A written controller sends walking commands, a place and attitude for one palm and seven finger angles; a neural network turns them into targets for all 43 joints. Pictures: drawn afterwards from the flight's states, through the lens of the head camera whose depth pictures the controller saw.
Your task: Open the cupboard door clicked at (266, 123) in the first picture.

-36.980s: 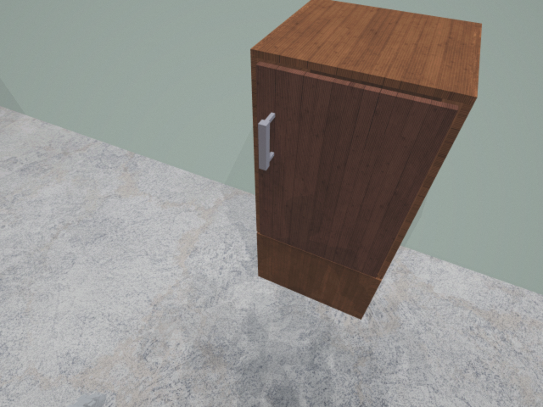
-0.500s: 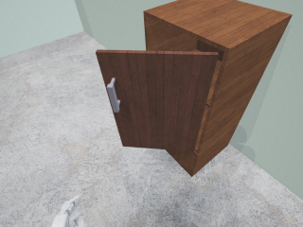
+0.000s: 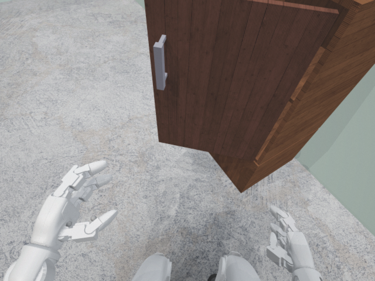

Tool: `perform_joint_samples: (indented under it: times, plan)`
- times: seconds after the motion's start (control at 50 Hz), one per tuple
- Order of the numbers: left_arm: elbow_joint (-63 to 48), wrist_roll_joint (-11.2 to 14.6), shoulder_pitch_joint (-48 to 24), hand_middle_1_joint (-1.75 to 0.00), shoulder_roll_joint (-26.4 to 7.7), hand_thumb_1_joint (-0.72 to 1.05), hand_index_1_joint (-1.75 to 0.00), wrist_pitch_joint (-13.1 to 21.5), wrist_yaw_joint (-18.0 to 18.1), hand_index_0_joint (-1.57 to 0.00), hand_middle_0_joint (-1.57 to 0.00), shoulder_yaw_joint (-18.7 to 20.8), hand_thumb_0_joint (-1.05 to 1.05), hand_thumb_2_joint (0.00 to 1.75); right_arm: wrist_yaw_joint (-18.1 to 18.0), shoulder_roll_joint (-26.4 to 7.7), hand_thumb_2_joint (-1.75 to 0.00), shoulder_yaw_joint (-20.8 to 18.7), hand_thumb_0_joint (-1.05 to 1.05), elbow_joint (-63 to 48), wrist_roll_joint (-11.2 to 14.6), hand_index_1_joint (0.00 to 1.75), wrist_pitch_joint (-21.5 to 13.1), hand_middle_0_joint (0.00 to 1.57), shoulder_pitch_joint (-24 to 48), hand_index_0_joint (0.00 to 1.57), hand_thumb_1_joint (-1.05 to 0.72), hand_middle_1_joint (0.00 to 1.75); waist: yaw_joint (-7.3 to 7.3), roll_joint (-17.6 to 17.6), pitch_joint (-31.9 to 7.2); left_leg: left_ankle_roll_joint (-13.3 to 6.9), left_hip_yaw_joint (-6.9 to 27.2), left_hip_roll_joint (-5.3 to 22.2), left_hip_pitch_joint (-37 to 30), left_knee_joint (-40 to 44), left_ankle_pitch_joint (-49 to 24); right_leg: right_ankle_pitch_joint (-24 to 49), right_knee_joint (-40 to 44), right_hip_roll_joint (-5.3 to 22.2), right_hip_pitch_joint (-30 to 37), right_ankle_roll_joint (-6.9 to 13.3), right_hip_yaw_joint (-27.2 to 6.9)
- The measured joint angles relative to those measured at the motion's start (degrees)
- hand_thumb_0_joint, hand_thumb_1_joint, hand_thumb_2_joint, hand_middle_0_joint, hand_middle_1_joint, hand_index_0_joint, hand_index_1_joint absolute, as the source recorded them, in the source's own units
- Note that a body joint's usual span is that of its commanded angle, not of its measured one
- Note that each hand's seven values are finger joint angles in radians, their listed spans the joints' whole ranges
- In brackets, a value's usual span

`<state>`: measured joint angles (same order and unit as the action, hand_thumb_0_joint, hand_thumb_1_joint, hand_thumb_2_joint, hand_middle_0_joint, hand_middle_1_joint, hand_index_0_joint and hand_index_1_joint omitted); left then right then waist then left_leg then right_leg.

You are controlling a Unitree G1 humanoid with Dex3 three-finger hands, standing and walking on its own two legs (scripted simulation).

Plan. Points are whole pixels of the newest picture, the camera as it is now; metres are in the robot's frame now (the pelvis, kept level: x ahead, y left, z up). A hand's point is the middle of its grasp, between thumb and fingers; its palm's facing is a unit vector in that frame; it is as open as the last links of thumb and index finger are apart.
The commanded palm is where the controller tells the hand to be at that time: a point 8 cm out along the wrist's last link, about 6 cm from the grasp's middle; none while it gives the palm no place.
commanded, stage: raise the hand with hooked fingers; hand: left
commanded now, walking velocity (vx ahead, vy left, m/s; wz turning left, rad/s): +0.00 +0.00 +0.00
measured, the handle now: (162, 63) +0.61 +0.14 +0.09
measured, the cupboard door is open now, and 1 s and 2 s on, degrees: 46 46 46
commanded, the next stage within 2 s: move the hooked fingers beside the handle in 1.46 s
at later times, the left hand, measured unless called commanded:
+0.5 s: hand (71, 187) +0.26 +0.25 +0.07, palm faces -0.08 -0.99 -0.07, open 12.9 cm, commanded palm +0.24 +0.30 +0.08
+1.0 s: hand (58, 151) +0.31 +0.28 +0.10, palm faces -0.07 -1.00 -0.07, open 14.0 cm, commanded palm +0.28 +0.33 +0.10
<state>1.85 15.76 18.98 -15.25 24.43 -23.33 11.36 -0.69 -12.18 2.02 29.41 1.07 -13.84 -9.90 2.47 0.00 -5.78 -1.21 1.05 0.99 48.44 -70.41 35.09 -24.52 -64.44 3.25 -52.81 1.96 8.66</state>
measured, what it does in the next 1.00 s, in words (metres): stands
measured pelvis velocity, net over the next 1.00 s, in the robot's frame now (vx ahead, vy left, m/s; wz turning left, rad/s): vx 0.02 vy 0.01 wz -0.02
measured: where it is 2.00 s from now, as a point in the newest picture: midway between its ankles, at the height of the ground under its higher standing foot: outside the picture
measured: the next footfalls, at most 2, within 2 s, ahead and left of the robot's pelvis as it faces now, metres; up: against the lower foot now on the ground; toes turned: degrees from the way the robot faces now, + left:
none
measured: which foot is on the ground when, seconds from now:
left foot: down 0.00-1.00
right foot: down 0.00-1.00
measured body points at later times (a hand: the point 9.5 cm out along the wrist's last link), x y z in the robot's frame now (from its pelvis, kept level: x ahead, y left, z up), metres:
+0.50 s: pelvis +0.01 +0.02 +0.02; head +0.08 +0.05 +0.47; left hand +0.26 +0.30 +0.07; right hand +0.18 -0.24 -0.03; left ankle +0.00 +0.10 -0.64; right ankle +0.07 -0.11 -0.64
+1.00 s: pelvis +0.02 +0.01 +0.03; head +0.08 +0.02 +0.48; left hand +0.31 +0.34 +0.11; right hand +0.17 -0.24 -0.05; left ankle +0.00 +0.10 -0.64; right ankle +0.07 -0.11 -0.64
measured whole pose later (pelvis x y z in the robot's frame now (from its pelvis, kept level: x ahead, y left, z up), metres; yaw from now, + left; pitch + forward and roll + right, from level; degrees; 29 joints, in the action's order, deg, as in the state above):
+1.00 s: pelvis +0.02 +0.01 +0.03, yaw -1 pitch +13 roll -2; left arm 23.5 21.1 -1.8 -26.5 15.8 -34.0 25.6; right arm -2.4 -16.6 3.2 30.6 1.8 -11.5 -16.5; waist -0.5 -1.1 -5.2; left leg -2.1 -0.8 0.8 40.3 -59.0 31.3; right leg -20.6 -53.5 2.4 -45.2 0.8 6.8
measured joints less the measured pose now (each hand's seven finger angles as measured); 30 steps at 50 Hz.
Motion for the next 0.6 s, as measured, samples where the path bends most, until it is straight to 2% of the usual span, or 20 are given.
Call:
perform_joint_samples:
  times: [0.08, 0.14, 0.24, 0.4, 0.6]
  plan:
    - [0.99, 0.94, -2.67, -0.71, -1.33, 0.26, -0.71, -5.20, -1.01, -0.24, -0.25, 0.89, 0.01, 0.62, -0.10, 2.23, -0.90, 1.93, 0.02, 1.92, 0.31, 0.30, 1.25, 0.21, -2.68, 0.20, -0.90, 0.30, -1.39, -1.18, 0.09, -0.70, -0.98, -0.33, -0.08, 1.51, -0.93, 1.23, 1.59, 0.16, -0.11, -0.73, -0.94]
    - [1.04, 1.74, -2.49, -0.76, -1.69, 0.19, -0.76, -7.23, -0.27, -0.25, -0.25, 1.99, 0.01, 0.59, -0.24, 2.35, -0.90, 2.10, 0.02, 2.28, 0.25, 0.30, 1.26, 0.21, -5.06, 0.21, -0.90, 0.30, -2.47, -1.41, -0.21, -1.21, -2.00, -0.63, -0.78, 3.34, -1.74, 2.13, 3.10, 0.26, 0.20, -1.25, -1.95]
    - [1.33, 2.29, -1.91, -0.83, -1.91, 0.07, -0.83, -5.98, 1.02, -0.26, -0.26, 3.47, 0.01, 0.54, -0.57, -0.23, -0.90, 0.81, 0.02, 2.11, 0.19, 0.30, 0.56, 0.21, -7.58, 0.21, -0.90, 0.30, -3.36, -1.23, -0.66, -1.90, -2.90, -1.10, -1.61, 5.10, -2.38, 2.80, 4.58, 0.51, 0.74, -1.83, -2.88]
    - [3.57, 2.38, -3.46, -0.95, -3.62, -0.11, -0.95, -4.95, -0.04, -0.27, -0.27, 4.91, 0.00, 0.46, -1.46, -4.79, -0.90, -1.67, 0.02, 1.04, 0.68, 0.30, -0.01, 0.20, -6.78, 0.20, -0.90, 0.30, -3.52, -0.34, -0.45, -2.21, -2.67, -1.28, -2.93, 5.92, -2.31, 2.84, 5.74, 0.57, 2.37, -2.26, -2.71]
    - [6.92, 2.97, -8.06, -1.10, -6.26, -0.35, -1.10, -6.48, -2.45, -0.29, -0.29, 7.24, 0.00, 0.36, -1.40, -4.43, -0.90, -0.58, 0.02, -0.93, 0.69, 0.30, 0.22, 0.20, -4.67, 0.20, -0.90, 0.30, -2.90, 0.00, -0.21, -1.77, -1.58, -0.91, -5.73, 8.03, -2.60, 3.09, 8.42, 0.09, 5.81, -2.12, -1.61]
